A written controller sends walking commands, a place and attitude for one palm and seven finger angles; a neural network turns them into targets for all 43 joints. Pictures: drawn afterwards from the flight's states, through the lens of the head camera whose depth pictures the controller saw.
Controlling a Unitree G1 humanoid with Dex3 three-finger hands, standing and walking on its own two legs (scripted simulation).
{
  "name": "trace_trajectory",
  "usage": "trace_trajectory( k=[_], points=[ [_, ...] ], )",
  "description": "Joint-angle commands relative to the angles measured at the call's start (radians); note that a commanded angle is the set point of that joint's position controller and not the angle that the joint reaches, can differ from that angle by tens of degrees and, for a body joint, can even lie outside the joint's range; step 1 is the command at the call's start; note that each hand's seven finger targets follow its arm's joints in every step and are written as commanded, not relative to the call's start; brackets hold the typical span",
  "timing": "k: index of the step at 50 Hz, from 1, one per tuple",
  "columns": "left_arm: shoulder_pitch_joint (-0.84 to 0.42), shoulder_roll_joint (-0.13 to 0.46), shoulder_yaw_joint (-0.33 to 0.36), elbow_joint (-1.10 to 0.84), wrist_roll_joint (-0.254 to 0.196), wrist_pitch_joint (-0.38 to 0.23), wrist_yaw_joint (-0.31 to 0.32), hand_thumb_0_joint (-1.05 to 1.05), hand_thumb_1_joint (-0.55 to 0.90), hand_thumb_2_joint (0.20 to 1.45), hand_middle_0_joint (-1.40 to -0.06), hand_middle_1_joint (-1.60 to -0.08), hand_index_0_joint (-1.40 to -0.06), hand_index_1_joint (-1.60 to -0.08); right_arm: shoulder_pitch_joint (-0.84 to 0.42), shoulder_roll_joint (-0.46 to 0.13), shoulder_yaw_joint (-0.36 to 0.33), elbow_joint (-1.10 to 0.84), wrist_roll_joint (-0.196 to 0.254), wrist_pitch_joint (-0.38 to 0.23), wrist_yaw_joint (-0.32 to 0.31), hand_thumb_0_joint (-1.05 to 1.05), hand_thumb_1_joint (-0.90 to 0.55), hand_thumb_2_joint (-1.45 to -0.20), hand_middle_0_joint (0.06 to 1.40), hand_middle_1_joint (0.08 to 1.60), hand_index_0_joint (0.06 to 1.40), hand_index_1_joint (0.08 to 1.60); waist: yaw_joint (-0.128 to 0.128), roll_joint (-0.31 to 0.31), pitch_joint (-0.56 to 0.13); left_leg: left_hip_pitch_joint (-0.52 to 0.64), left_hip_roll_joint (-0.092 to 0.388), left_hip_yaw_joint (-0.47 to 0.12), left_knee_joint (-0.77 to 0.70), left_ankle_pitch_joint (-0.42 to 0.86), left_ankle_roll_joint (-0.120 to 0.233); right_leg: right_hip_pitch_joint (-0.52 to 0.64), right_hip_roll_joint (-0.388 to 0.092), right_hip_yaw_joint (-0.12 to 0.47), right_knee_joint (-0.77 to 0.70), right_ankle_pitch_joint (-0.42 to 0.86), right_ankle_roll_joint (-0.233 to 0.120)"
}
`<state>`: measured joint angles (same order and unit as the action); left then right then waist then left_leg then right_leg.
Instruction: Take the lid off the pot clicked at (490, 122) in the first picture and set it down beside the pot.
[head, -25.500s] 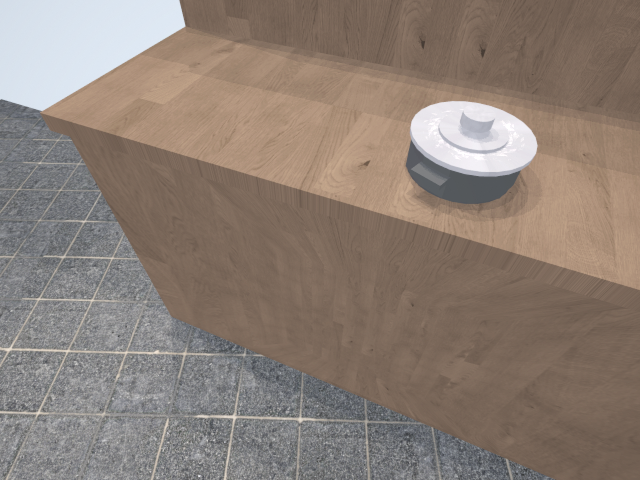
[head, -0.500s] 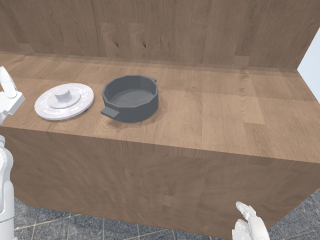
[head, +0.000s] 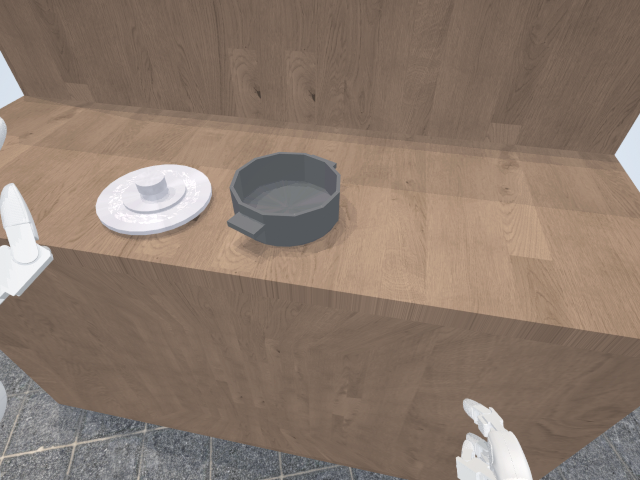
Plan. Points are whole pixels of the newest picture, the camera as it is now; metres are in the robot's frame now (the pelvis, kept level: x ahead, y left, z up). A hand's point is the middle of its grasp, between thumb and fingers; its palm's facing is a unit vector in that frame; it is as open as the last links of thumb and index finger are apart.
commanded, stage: draw the hand back to the body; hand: left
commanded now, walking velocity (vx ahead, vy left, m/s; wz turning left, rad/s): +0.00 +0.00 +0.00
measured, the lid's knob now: (150, 182) +0.50 +0.37 +0.10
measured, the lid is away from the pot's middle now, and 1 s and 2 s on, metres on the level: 0.23 0.23 0.23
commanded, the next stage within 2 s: step back with the hand held close in 0.04 s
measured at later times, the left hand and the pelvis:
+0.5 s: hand (54, 281) +0.17 +0.24 +0.25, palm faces +0.41 -0.78 -0.48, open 7.4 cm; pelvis -0.03 +0.02 -0.01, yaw -1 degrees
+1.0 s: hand out of the picture +0.09 +0.25 +0.26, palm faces +0.53 -0.77 -0.35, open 7.4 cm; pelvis -0.11 +0.03 -0.03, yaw +1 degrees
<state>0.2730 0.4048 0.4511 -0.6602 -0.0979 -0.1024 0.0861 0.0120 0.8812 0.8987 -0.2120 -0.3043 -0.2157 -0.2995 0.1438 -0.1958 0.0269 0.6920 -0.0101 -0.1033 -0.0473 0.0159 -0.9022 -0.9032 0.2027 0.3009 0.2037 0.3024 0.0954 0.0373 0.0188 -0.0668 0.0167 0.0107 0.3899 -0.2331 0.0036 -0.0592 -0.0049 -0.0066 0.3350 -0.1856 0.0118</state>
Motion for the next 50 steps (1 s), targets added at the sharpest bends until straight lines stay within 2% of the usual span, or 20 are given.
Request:
trace_trajectory(
  k=[1,2,4,6,7,8,9,12,13,16,21,25,30,34,39,40,43,45,49,50],
  points=[
    [-0.183,0.169,0.088,-0.138,-0.004,-0.046,0.014,0.0,0.9,0.9,-0.2,-0.3,-0.2,-0.3,-0.152,-0.109,-0.036,-0.157,0.004,-0.055,-0.008,0.0,-0.9,-0.9,0.2,0.3,0.2,0.3,-0.022,0.034,-0.05,-0.012,0.01,0.009,-0.076,0.139,0.017,-0.029,0.014,-0.035,-0.054,0.064,-0.039],
    [-0.171,0.165,0.081,-0.144,-0.002,-0.046,0.013,0.0,0.9,0.9,-0.2,-0.3,-0.2,-0.3,-0.157,-0.108,-0.035,-0.161,0.004,-0.056,-0.008,0.0,-0.9,-0.9,0.2,0.3,0.2,0.3,-0.016,0.048,-0.053,-0.008,0.009,0.01,-0.076,0.144,0.019,-0.026,0.012,-0.034,-0.051,0.069,-0.04],
    [-0.135,0.171,0.089,-0.156,-0.005,-0.045,0.011,0.0,0.9,0.9,-0.2,-0.3,-0.2,-0.3,-0.154,-0.107,-0.036,-0.164,0.001,-0.056,-0.006,0.0,-0.9,-0.9,0.2,0.3,0.2,0.3,-0.009,0.018,-0.075,-0.007,0.009,0.008,-0.076,0.163,0.02,-0.006,0.01,-0.036,-0.045,0.091,-0.039],
    [-0.152,0.181,0.087,-0.225,0.0,-0.054,0.011,0.0,0.9,0.9,-0.2,-0.3,-0.2,-0.3,-0.159,-0.108,-0.037,-0.17,0.002,-0.058,-0.002,0.0,-0.9,-0.9,0.2,0.3,0.2,0.3,-0.009,0.046,-0.123,0.011,0.007,0.007,-0.067,0.182,0.019,0.009,0.011,-0.031,-0.038,0.105,-0.041],
    [-0.158,0.18,0.084,-0.228,0.003,-0.057,0.013,0.0,0.9,0.9,-0.2,-0.3,-0.2,-0.3,-0.161,-0.106,-0.036,-0.168,0.0,-0.064,-0.003,0.0,-0.9,-0.9,0.2,0.3,0.2,0.3,-0.008,0.061,-0.115,0.007,0.007,0.009,-0.065,0.185,0.017,0.007,0.008,-0.034,-0.036,0.108,-0.042],
    [-0.222,0.297,0.201,-0.246,0.001,-0.096,0.034,0.0,0.9,0.9,-0.2,-0.3,-0.2,-0.3,-0.124,-0.148,-0.039,-0.226,0.026,-0.025,-0.009,0.0,-0.9,-0.9,0.2,0.3,0.2,0.3,-0.066,0.03,-0.041,-0.075,0.03,-0.024,-0.007,0.118,0.04,-0.112,-0.049,0.063,-0.055,0.159,-0.028],
    [-0.131,0.207,0.13,-0.162,0.003,-0.098,0.032,0.0,0.9,0.9,-0.2,-0.3,-0.2,-0.3,-0.123,-0.134,-0.039,-0.212,0.021,0.0,-0.015,0.0,-0.9,-0.9,0.2,0.3,0.2,0.3,-0.074,-0.046,-0.055,-0.088,0.029,-0.042,0.029,0.1,0.042,-0.132,-0.081,0.069,-0.054,0.169,-0.03],
    [-0.09,0.204,0.119,-0.185,0.016,-0.103,0.033,0.0,0.9,0.9,-0.2,-0.3,-0.2,-0.3,-0.108,-0.137,-0.052,-0.224,0.03,0.038,-0.011,0.0,-0.9,-0.9,0.2,0.3,0.2,0.3,-0.087,-0.054,-0.09,-0.091,0.044,-0.043,0.072,0.141,0.037,-0.161,-0.121,0.09,-0.037,0.219,-0.042],
    [-0.067,0.206,0.123,-0.188,0.016,-0.103,0.036,0.0,0.9,0.9,-0.2,-0.3,-0.2,-0.3,-0.1,-0.14,-0.057,-0.233,0.032,0.045,-0.013,0.0,-0.9,-0.9,0.2,0.3,0.2,0.3,-0.089,-0.026,-0.112,-0.093,0.052,-0.045,0.082,0.175,0.037,-0.158,-0.128,0.09,-0.017,0.239,-0.043],
    [0.026,0.227,0.159,-0.211,0.011,-0.109,0.044,0.0,0.9,0.9,-0.2,-0.3,-0.2,-0.3,-0.088,-0.143,-0.066,-0.258,0.039,0.066,-0.016,0.0,-0.9,-0.9,0.2,0.3,0.2,0.3,-0.086,0.003,-0.182,-0.098,0.08,-0.063,0.077,0.295,0.038,-0.136,-0.11,0.058,0.045,0.265,-0.03],
    [0.12,0.266,0.213,-0.313,0.004,-0.12,0.054,0.0,0.9,0.9,-0.2,-0.3,-0.2,-0.3,-0.092,-0.147,-0.079,-0.3,0.048,0.086,-0.018,0.0,-0.9,-0.9,0.2,0.3,0.2,0.3,-0.081,0.043,-0.24,-0.156,0.116,-0.104,0.064,0.416,0.04,-0.111,-0.071,0.028,0.13,0.251,-0.012],
    [0.142,0.292,0.25,-0.362,0.001,-0.132,0.065,0.0,0.9,0.9,-0.2,-0.3,-0.2,-0.3,-0.087,-0.154,-0.087,-0.307,0.048,0.077,-0.02,0.0,-0.9,-0.9,0.2,0.3,0.2,0.3,-0.081,0.083,-0.229,-0.224,0.126,-0.123,0.039,0.282,0.044,-0.138,-0.052,0.024,0.164,0.129,-0.009],
    [0.106,0.288,0.263,-0.336,0.003,-0.143,0.085,0.0,0.9,0.9,-0.2,-0.3,-0.2,-0.3,-0.057,-0.161,-0.092,-0.288,0.051,0.057,-0.027,0.0,-0.9,-0.9,0.2,0.3,0.2,0.3,-0.099,0.079,-0.187,-0.342,0.119,-0.132,0.033,-0.007,0.044,-0.154,-0.057,0.047,0.171,0.041,-0.023],
    [0.04,0.268,0.241,-0.264,0.007,-0.147,0.098,0.0,0.9,0.9,-0.2,-0.3,-0.2,-0.3,-0.033,-0.159,-0.089,-0.268,0.053,0.044,-0.034,0.0,-0.9,-0.9,0.2,0.3,0.2,0.3,-0.12,0.009,-0.117,-0.399,0.096,-0.127,0.069,-0.248,0.041,-0.24,-0.097,0.1,0.112,-0.072,-0.044],
    [-0.018,0.256,0.214,-0.223,0.017,-0.156,0.11,0.0,0.9,0.9,-0.2,-0.3,-0.2,-0.3,-0.028,-0.159,-0.082,-0.258,0.048,0.026,-0.041,0.0,-0.9,-0.9,0.2,0.3,0.2,0.3,-0.123,-0.011,-0.072,-0.417,0.091,-0.138,0.081,-0.356,0.045,-0.331,-0.1,0.105,0.067,-0.255,-0.051],
    [-0.018,0.267,0.223,-0.239,0.02,-0.161,0.112,0.0,0.9,0.9,-0.2,-0.3,-0.2,-0.3,-0.028,-0.161,-0.082,-0.255,0.045,0.021,-0.042,0.0,-0.9,-0.9,0.2,0.3,0.2,0.3,-0.12,0.017,-0.089,-0.409,0.093,-0.141,0.07,-0.347,0.047,-0.321,-0.098,0.099,0.073,-0.245,-0.052],
    [-0.009,0.252,0.21,-0.264,0.023,-0.169,0.112,0.0,0.9,0.9,-0.2,-0.3,-0.2,-0.3,-0.03,-0.158,-0.079,-0.261,0.044,0.011,-0.041,0.0,-0.9,-0.9,0.2,0.3,0.2,0.3,-0.118,0.017,-0.105,-0.448,0.106,-0.157,0.037,-0.338,0.056,-0.273,-0.079,0.069,0.13,-0.17,-0.04],
    [0.007,0.266,0.224,-0.3,0.026,-0.176,0.114,0.0,0.9,0.9,-0.2,-0.3,-0.2,-0.3,-0.036,-0.158,-0.077,-0.266,0.042,0.003,-0.043,0.0,-0.9,-0.9,0.2,0.3,0.2,0.3,-0.114,0.076,-0.131,-0.459,0.12,-0.172,-0.002,-0.324,0.06,-0.233,-0.059,0.047,0.18,-0.124,-0.033],
    [-0.01,0.249,0.227,-0.299,0.032,-0.185,0.117,0.0,0.9,0.9,-0.2,-0.3,-0.2,-0.3,-0.034,-0.161,-0.084,-0.263,0.038,-0.005,-0.04,0.0,-0.9,-0.9,0.2,0.3,0.2,0.3,-0.118,0.113,-0.103,-0.62,0.158,-0.186,-0.042,-0.472,0.081,-0.164,-0.022,0.038,0.287,-0.18,-0.029],
    [-0.016,0.263,0.24,-0.312,0.032,-0.188,0.12,0.0,0.9,0.9,-0.2,-0.3,-0.2,-0.3,-0.028,-0.161,-0.086,-0.26,0.035,-0.008,-0.041,0.0,-0.9,-0.9,0.2,0.3,0.2,0.3,-0.118,0.116,-0.114,-0.609,0.157,-0.185,-0.041,-0.449,0.079,-0.165,-0.019,0.037,0.293,-0.163,-0.03]
  ],
)
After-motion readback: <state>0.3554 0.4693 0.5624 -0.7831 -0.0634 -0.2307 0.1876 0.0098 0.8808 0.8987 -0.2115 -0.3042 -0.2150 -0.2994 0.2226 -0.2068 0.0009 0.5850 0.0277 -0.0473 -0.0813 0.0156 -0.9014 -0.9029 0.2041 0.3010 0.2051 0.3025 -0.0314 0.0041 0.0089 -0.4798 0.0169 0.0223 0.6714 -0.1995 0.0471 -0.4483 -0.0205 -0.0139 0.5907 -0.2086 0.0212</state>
